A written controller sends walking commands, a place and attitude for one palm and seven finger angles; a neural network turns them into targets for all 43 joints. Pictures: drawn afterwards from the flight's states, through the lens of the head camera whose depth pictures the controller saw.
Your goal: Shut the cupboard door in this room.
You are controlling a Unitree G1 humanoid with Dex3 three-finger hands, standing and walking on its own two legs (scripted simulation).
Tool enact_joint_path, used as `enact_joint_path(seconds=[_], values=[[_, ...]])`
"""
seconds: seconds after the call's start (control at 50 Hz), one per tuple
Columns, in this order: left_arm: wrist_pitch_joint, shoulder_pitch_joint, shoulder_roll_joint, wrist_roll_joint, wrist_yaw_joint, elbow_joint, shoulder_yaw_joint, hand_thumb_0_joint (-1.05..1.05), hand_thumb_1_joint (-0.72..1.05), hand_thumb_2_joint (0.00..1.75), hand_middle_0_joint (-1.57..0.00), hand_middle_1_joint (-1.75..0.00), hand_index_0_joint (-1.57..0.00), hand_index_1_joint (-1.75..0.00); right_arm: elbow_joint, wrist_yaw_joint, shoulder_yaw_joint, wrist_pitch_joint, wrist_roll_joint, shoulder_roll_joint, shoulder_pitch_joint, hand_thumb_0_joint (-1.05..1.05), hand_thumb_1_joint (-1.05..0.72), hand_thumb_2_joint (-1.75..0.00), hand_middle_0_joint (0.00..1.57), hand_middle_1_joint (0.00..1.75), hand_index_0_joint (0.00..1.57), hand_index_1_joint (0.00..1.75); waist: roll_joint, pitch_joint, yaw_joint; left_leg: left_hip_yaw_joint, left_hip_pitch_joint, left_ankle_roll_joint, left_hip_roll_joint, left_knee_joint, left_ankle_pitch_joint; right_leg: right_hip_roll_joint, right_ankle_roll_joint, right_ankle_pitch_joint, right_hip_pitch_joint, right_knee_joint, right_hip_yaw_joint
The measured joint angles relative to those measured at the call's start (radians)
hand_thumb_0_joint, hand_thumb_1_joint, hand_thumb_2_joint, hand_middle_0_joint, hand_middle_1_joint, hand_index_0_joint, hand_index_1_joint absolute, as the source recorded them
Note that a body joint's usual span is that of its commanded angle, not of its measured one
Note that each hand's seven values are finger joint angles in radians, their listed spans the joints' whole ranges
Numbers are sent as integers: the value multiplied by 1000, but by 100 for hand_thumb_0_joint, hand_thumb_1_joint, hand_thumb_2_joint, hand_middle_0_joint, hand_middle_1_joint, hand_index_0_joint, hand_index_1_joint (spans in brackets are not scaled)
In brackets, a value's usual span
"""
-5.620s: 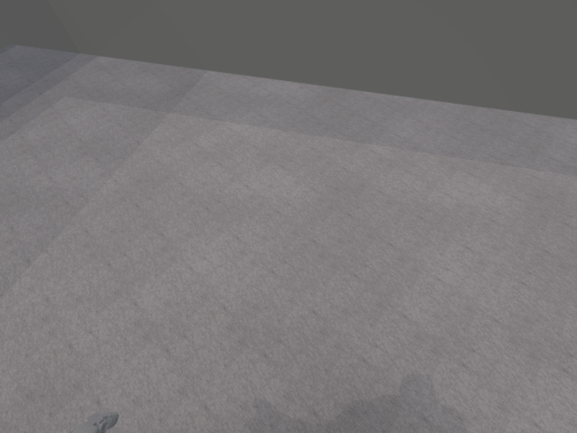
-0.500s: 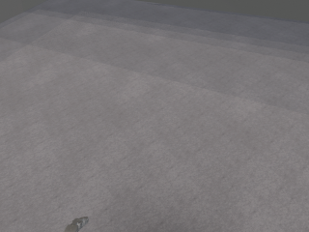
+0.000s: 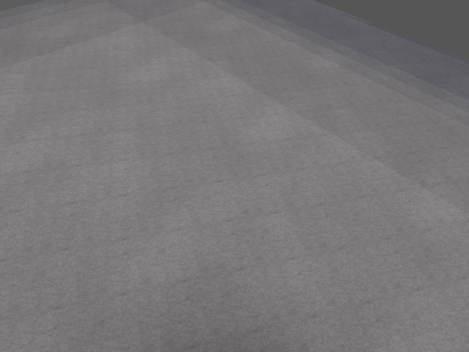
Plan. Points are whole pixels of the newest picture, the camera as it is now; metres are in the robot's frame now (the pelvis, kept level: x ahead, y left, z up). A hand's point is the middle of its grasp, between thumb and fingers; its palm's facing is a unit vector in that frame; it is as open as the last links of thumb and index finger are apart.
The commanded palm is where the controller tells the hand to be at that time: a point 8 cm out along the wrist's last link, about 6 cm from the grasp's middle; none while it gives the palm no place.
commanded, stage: turn or walk to find it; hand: left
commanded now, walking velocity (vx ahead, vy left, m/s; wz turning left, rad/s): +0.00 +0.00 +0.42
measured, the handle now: out of the picture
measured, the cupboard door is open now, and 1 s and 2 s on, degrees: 84 84 84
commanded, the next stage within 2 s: none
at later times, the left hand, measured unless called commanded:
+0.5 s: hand out of the picture +0.05 +0.19 -0.14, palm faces +0.18 -0.94 -0.29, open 7.4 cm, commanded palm none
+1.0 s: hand out of the picture -0.13 +0.15 -0.16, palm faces +0.46 -0.85 -0.26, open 7.3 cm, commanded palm none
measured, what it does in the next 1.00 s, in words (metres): steps on the spot, turning left: right foot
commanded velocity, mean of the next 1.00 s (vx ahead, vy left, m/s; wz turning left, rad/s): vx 0.00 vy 0.00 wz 0.42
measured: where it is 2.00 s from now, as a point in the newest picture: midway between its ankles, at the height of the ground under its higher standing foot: outside the picture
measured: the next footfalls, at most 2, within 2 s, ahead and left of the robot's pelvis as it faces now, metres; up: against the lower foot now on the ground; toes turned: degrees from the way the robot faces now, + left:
right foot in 0.48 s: +0.03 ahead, -0.12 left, +0.00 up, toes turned +8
left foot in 1.04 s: -0.11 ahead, +0.08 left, +0.00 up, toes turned +32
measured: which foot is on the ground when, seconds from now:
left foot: down 0.00-0.50, up 0.52-1.00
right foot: up 0.00-0.46, down 0.48-1.00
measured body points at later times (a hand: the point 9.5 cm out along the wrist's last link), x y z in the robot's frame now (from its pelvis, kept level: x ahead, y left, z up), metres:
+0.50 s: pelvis -0.03 -0.03 +0.01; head +0.00 -0.05 +0.45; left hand +0.04 +0.24 -0.11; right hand +0.04 -0.27 -0.16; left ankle -0.01 +0.10 -0.72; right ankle -0.01 -0.13 -0.73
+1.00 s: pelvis -0.06 -0.04 +0.01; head -0.02 -0.03 +0.46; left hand -0.15 +0.20 -0.14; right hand +0.12 -0.24 -0.14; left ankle -0.15 +0.07 -0.70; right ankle -0.01 -0.13 -0.72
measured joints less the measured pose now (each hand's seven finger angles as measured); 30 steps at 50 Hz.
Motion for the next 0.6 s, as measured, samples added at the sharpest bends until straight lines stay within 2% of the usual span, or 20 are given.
enact_joint_path(seconds=[0.04, 0.1, 0.2, 0.3, 0.42, 0.48, 0.5, 0.54, 0.56, 0.6], values=[[23, 3, 16, 1, 3, 11, 6, 1, 91, 90, -20, -30, -21, -30, -12, -3, 10, -9, -4, 13, -10, 1, -91, -90, 20, 30, 19, 29, -7, -5, 8, -2, 5, 32, -2, 2, -9, 27, 12, -91, -58, 158, 71], [36, -11, 26, 1, -2, 23, 11, 1, 91, 90, -20, -30, -20, -30, -23, -15, 22, -15, -6, 25, -10, 1, -91, -90, 20, 30, 20, 29, 4, -15, 1, -27, 28, 41, -5, -56, 27, 57, 23, -52, -119, 319, 128], [20, -45, 25, 0, -10, 1, 11, 1, 91, 90, -20, -30, -20, -30, -24, -19, 32, -19, -1, 35, 3, 1, -90, -90, 20, 30, 20, 29, 16, -19, -2, -58, 55, 51, -29, -149, 93, 68, 46, 41, -159, 384, 176], [20, -78, 12, -2, -7, -21, 7, 1, 91, 90, -20, -30, -20, -30, -21, -16, 28, -15, -5, 41, 34, 1, -90, -90, 20, 30, 20, 30, 30, -23, -24, -91, 45, 51, -51, -171, 121, 82, 55, 24, -132, 294, 188], [12, -123, -21, -9, -4, -55, -5, 1, 91, 90, -20, -30, -20, -30, -5, -14, 14, 1, -13, 28, 78, 1, -90, -90, 20, 30, 20, 30, 63, -19, -60, -137, -1, 30, -67, -141, 131, 123, 37, -19, -51, 77, 187], [-6, -130, -37, -14, -4, -74, -14, 1, 91, 90, -20, -30, -20, -30, 4, -13, 4, 10, -10, 15, 102, 1, -90, -90, 20, 30, 20, 30, 78, -24, -68, -158, -41, 7, -78, -96, 123, 141, 24, 78, 30, -119, 177], [-16, -133, -49, -11, -2, -75, -17, 1, 91, 90, -20, -30, -20, -30, 8, -12, -2, 12, -6, 5, 107, 1, -90, -90, 20, 30, 20, 30, 99, -22, -68, -172, -59, -2, -71, -65, 112, 154, -21, 104, 46, -156, 161], [-25, -127, -67, -4, -1, -82, -28, 1, 91, 90, -20, -30, -20, -30, 18, -12, -14, 25, -4, -7, 115, 1, -90, -90, 20, 30, 20, 29, 119, -19, -72, -172, -118, -15, -75, 94, -40, 154, -74, 104, 49, -150, 134], [-26, -119, -73, -3, -1, -85, -31, 1, 91, 90, -20, -30, -20, -30, 22, -10, -18, 33, -7, -11, 121, 1, -91, -90, 20, 30, 20, 29, 118, -23, -72, -162, -154, -19, -80, 200, -82, 145, -85, 102, 55, -155, 123], [-24, -101, -83, -4, 1, -84, -33, 1, 90, 90, -20, -30, -21, -30, 31, -3, -26, 44, -11, -18, 127, 1, -91, -90, 20, 30, 20, 29, 113, -31, -69, -143, -210, -29, -73, 389, -82, 131, -91, 113, 74, -187, 106]])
